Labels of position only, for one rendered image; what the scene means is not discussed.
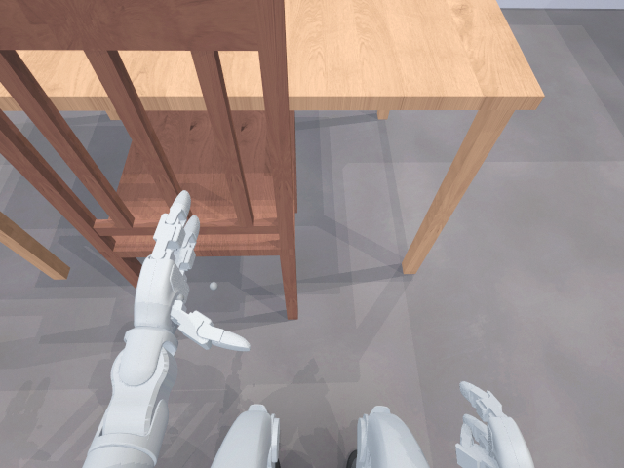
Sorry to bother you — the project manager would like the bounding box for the left robot hand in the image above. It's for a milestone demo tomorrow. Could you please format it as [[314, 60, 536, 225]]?
[[134, 190, 251, 351]]

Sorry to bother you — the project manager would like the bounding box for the right robot hand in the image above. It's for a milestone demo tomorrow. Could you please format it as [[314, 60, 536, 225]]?
[[455, 381, 534, 468]]

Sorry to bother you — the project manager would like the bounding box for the robot left thigh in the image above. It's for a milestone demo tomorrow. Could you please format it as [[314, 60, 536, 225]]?
[[211, 410, 280, 468]]

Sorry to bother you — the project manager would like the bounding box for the table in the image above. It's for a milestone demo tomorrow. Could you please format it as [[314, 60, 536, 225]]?
[[0, 0, 545, 280]]

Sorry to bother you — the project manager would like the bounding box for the chair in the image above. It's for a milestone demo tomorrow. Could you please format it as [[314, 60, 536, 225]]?
[[0, 0, 298, 320]]

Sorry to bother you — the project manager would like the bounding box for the robot thigh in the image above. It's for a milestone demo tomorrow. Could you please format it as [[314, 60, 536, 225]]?
[[357, 412, 430, 468], [211, 410, 280, 468]]

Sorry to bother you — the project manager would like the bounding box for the robot right thigh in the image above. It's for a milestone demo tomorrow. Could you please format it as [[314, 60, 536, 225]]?
[[357, 412, 430, 468]]

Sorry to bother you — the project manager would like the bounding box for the robot left forearm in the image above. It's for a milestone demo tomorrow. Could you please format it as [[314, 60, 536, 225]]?
[[82, 327, 178, 468]]

